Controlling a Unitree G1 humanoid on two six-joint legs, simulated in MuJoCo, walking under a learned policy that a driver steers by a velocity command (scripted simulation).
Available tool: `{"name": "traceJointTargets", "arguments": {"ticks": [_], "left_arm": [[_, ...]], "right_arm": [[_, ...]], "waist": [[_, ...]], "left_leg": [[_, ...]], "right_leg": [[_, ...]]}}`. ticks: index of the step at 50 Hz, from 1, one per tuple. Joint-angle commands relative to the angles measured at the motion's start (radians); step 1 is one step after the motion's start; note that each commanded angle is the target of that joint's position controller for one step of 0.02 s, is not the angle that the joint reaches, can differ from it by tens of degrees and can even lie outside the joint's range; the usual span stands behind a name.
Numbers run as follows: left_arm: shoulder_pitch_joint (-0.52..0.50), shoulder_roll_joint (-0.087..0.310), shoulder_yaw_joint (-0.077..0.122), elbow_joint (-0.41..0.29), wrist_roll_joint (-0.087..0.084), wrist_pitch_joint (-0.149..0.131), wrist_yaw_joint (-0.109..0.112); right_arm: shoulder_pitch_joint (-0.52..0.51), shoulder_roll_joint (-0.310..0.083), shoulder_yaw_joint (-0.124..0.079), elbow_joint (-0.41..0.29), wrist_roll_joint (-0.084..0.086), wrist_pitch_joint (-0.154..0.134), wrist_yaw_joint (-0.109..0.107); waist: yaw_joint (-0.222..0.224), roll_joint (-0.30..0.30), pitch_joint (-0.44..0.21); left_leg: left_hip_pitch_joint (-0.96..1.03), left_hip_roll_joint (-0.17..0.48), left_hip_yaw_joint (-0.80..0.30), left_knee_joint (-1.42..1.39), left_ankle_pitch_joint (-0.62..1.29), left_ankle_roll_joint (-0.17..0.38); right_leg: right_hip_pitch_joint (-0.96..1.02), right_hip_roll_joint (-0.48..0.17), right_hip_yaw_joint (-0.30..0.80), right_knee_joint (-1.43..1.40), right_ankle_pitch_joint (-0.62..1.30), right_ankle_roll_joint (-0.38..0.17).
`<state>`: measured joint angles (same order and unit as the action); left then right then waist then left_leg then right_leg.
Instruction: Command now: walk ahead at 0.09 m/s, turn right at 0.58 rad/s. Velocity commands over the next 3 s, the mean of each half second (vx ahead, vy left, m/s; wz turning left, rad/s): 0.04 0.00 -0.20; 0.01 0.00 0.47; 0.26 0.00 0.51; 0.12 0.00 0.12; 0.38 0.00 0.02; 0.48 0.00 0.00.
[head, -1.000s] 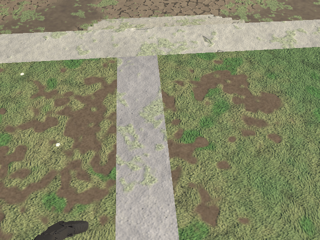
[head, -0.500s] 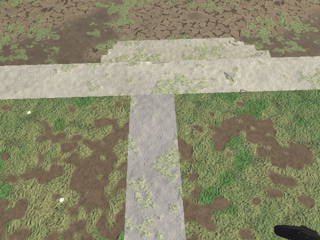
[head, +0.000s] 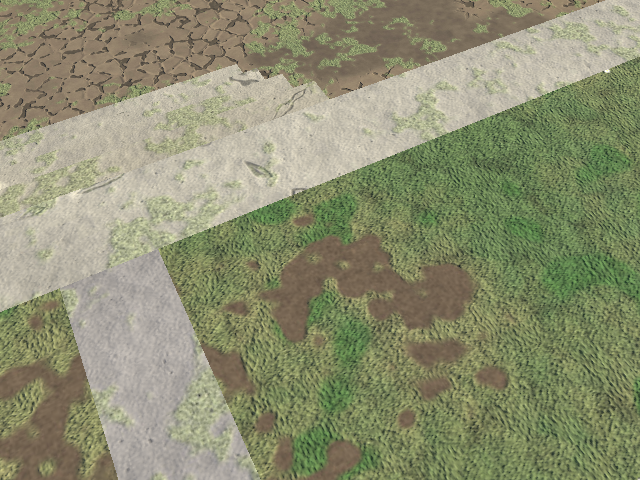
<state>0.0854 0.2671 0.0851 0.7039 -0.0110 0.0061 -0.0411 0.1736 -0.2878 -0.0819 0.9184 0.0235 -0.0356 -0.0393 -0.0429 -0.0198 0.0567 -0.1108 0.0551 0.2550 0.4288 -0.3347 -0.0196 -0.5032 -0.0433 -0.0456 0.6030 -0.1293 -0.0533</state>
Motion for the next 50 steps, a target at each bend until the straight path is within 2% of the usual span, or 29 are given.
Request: {"name": "traceJointTargets", "arguments": {"ticks": [1,2,3,4,5,6,9,12,16,19,20,21,22,23,25,27,29,31,33,34,35,36,40,44,46,47,48,49,50], "left_arm": [[0.209,0.199,0.076,-0.022,0.006,-0.011,0.015],[0.221,0.315,0.097,-0.038,0.016,-0.004,0.041],[0.215,0.289,0.076,-0.074,0.027,-0.012,0.034],[0.188,0.237,0.063,-0.087,0.024,-0.02,0.024],[0.13,0.206,0.054,-0.088,0.008,-0.026,0.026],[0.089,0.182,0.047,-0.094,-0.002,-0.024,0.032],[0.028,0.168,0.039,-0.114,0.019,-0.012,0.05],[0.034,0.141,0.026,-0.103,0.026,-0.017,0.062],[0.038,0.084,-0.005,-0.055,0.047,-0.02,0.059],[0.029,0.115,-0.004,-0.032,0.035,-0.019,0.057],[0.058,0.12,-0.003,-0.018,0.029,-0.018,0.061],[0.071,0.119,-0.003,-0.02,0.032,-0.019,0.068],[0.109,0.108,0.0,-0.028,0.042,-0.022,0.072],[0.062,0.09,-0.001,-0.036,0.041,-0.023,0.078],[-0.003,0.086,0.006,-0.054,0.028,-0.015,0.087],[0.027,0.082,0.013,-0.053,0.028,-0.009,0.084],[0.051,0.089,0.021,-0.053,0.026,-0.011,0.079],[0.092,0.104,0.036,-0.045,0.026,-0.006,0.075],[0.128,0.146,0.043,-0.041,0.031,-0.003,0.077],[0.13,0.137,0.036,-0.054,0.038,-0.014,0.082],[0.109,0.13,0.029,-0.065,0.039,-0.024,0.087],[0.055,0.132,0.028,-0.072,0.032,-0.03,0.09],[0.011,0.163,0.039,-0.057,0.025,-0.016,0.094],[0.044,0.196,0.049,-0.037,-0.001,-0.001,0.09],[0.096,0.157,0.04,-0.006,-0.011,0.003,0.082],[0.117,0.101,0.025,-0.013,0.022,0.004,0.073],[0.037,0.082,0.013,-0.084,0.05,-0.002,0.076],[-0.043,0.133,0.026,-0.097,0.028,-0.007,0.083],[-0.047,0.146,0.033,-0.092,0.009,-0.004,0.089]], "right_arm": [[0.009,-0.147,-0.031,-0.059,-0.005,0.004,0.0],[0.044,-0.067,-0.005,-0.094,-0.063,-0.003,0.014],[0.043,-0.082,0.003,-0.112,-0.05,-0.013,0.028],[-0.04,-0.127,-0.009,-0.123,-0.013,-0.013,0.033],[-0.07,-0.121,-0.007,-0.132,-0.006,-0.007,0.028],[-0.074,-0.12,-0.01,-0.12,-0.022,0.002,0.014],[-0.034,-0.12,-0.014,-0.115,-0.027,0.028,0.002],[-0.009,-0.075,0.002,-0.095,-0.025,0.036,-0.001],[-0.021,-0.059,0.017,-0.083,-0.021,0.043,0.013],[-0.015,-0.085,0.011,-0.088,-0.025,0.037,0.025],[-0.019,-0.104,0.01,-0.097,-0.034,0.036,0.028],[-0.027,-0.149,0.005,-0.114,-0.043,0.034,0.028],[-0.042,-0.204,-0.008,-0.12,-0.031,0.035,0.025],[-0.047,-0.195,-0.014,-0.118,-0.024,0.034,0.027],[-0.055,-0.168,-0.01,-0.13,-0.034,0.025,0.022],[-0.054,-0.169,-0.016,-0.146,-0.023,0.016,0.018],[-0.029,-0.156,-0.018,-0.159,-0.013,0.017,0.015],[-0.03,-0.134,-0.015,-0.179,-0.004,0.026,0.013],[-0.022,-0.093,-0.006,-0.208,-0.004,0.038,0.015],[-0.035,-0.123,-0.019,-0.216,-0.011,0.045,0.019],[-0.028,-0.142,-0.033,-0.213,-0.007,0.054,0.022],[-0.009,-0.128,-0.034,-0.207,-0.002,0.064,0.021],[-0.036,-0.061,-0.006,-0.232,-0.003,0.078,0.037],[-0.014,-0.091,-0.014,-0.262,-0.001,0.078,0.066],[0.065,-0.126,-0.034,-0.238,-0.01,0.084,0.06],[0.091,-0.233,-0.063,-0.251,-0.013,0.082,0.043],[0.07,-0.318,-0.07,-0.297,-0.044,0.068,0.042],[0.093,-0.277,-0.062,-0.301,-0.068,0.045,0.053],[0.054,-0.252,-0.052,-0.301,-0.061,0.028,0.054]], "waist": [[0.115,-0.025,-0.198],[0.054,-0.293,-0.253],[0.075,-0.24,-0.425],[0.107,-0.107,-0.379],[0.083,-0.058,-0.293],[0.061,-0.004,-0.239],[0.01,-0.068,-0.213],[0.019,-0.078,-0.236],[0.043,-0.116,-0.203],[0.025,-0.103,-0.129],[0.028,-0.081,-0.107],[0.051,-0.015,-0.092],[0.102,0.129,-0.085],[0.082,0.23,-0.058],[0.058,0.25,-0.041],[0.061,0.241,-0.07],[0.053,0.174,-0.123],[0.061,0.033,-0.143],[0.057,-0.199,-0.148],[0.072,-0.189,-0.15],[0.056,-0.103,-0.144],[0.028,-0.057,-0.127],[0.038,-0.108,-0.117],[0.034,-0.14,-0.175],[0.013,-0.072,-0.167],[0.033,0.179,-0.139],[0.025,0.35,-0.14],[-0.045,0.215,-0.209],[-0.008,0.171,-0.16]], "left_leg": [[-0.059,0.134,-0.048,0.344,0.574,0.04],[-0.406,0.001,-0.033,0.681,-0.207,-0.038],[-0.54,-0.082,-0.254,0.894,-0.417,-0.045],[-0.585,-0.048,-0.323,0.924,-0.333,-0.029],[-0.599,-0.021,-0.326,0.873,-0.247,-0.018],[-0.579,0.003,-0.33,0.805,-0.184,-0.021],[-0.44,-0.009,-0.311,0.676,-0.093,-0.027],[-0.35,0.002,-0.294,0.534,-0.048,-0.044],[-0.193,0.017,-0.275,0.348,0.022,-0.037],[-0.122,-0.024,-0.22,0.149,0.098,0.005],[-0.123,-0.015,-0.239,0.085,0.148,0.028],[-0.141,0.056,-0.338,0.049,0.269,0.063],[-0.169,0.122,-0.431,0.021,0.314,0.114],[-0.257,0.152,-0.522,-0.063,0.174,0.16],[-0.26,0.164,-0.594,-0.099,0.153,0.165],[-0.213,0.146,-0.595,-0.05,0.235,0.16],[-0.246,0.095,-0.568,0.022,0.258,0.132],[-0.35,0.012,-0.459,0.139,0.159,0.075],[-0.484,-0.076,-0.298,0.419,-0.116,0.015],[-0.535,-0.041,-0.308,0.642,-0.292,-0.004],[-0.547,-0.023,-0.335,0.771,-0.294,-0.012],[-0.541,0.002,-0.344,0.781,-0.239,-0.019],[-0.391,0.009,-0.244,0.528,-0.099,-0.038],[-0.233,-0.036,-0.17,0.239,0.025,-0.001],[-0.051,-0.074,-0.182,0.042,0.182,0.058],[0.084,0.122,-0.484,-0.042,0.463,0.14],[0.095,0.349,-0.801,-0.054,0.725,0.347],[0.063,0.341,-0.8,-0.091,0.597,0.4],[0.029,0.275,-0.714,-0.093,0.493,0.341]], "right_leg": [[0.362,0.019,0.057,-0.165,0.366,-0.092],[0.621,-0.235,0.404,-0.1,0.865,-0.235],[0.708,-0.36,0.654,-0.164,0.685,-0.392],[0.65,-0.309,0.575,-0.202,0.581,-0.35],[0.557,-0.255,0.479,-0.213,0.468,-0.287],[0.465,-0.213,0.433,-0.232,0.36,-0.24],[0.29,-0.157,0.365,-0.275,0.259,-0.211],[0.252,-0.141,0.293,-0.274,0.24,-0.203],[0.167,-0.129,0.25,-0.312,-0.061,-0.174],[0.142,-0.115,0.243,-0.286,-0.251,-0.122],[0.152,-0.1,0.239,-0.264,-0.268,-0.084],[0.156,-0.063,0.206,-0.186,-0.261,-0.038],[0.146,0.03,0.104,-0.1,-0.262,0.007],[0.185,0.085,0.017,-0.028,-0.182,0.04],[0.189,0.088,0.036,0.011,-0.131,0.029],[0.203,0.077,0.051,-0.003,-0.099,0.013],[0.309,0.035,0.068,-0.038,0.009,-0.008],[0.388,-0.038,0.122,-0.109,-0.01,-0.045],[0.44,-0.299,0.391,-0.267,0.116,-0.192],[0.437,-0.392,0.46,-0.289,0.23,-0.267],[0.411,-0.394,0.427,-0.287,0.277,-0.278],[0.383,-0.351,0.338,-0.285,0.256,-0.24],[0.305,-0.221,0.076,-0.277,0.229,-0.159],[0.349,-0.259,0.032,-0.195,0.226,-0.128],[0.236,-0.217,-0.045,-0.054,0.042,-0.026],[0.0,-0.111,-0.144,0.218,-0.259,0.078],[-0.242,0.023,-0.054,0.467,-0.577,0.135],[-0.244,0.022,0.083,0.59,-0.557,0.123],[-0.251,0.008,0.11,0.606,-0.463,0.103]]}}
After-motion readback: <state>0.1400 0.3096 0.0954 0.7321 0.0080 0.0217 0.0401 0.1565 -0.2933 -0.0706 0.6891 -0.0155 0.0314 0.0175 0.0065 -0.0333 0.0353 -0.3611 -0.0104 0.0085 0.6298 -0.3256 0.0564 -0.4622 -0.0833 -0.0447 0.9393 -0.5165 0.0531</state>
